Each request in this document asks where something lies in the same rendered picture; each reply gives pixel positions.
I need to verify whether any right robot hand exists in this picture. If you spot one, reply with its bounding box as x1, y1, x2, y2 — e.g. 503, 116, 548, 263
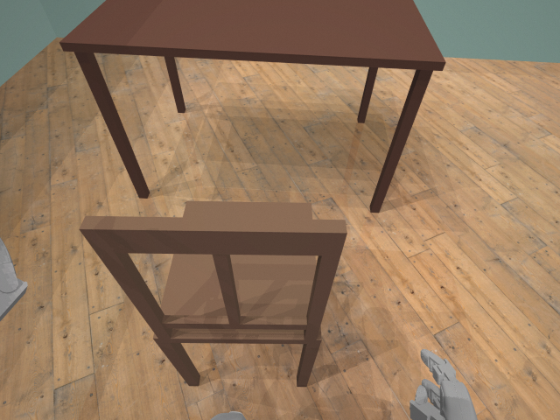
409, 349, 478, 420

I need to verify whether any table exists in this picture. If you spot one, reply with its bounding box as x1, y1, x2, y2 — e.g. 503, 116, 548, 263
59, 0, 446, 213

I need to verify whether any left robot hand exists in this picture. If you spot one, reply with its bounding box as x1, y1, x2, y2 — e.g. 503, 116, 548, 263
0, 238, 28, 321

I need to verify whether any chair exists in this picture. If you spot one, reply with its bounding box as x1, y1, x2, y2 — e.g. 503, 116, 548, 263
79, 201, 347, 387

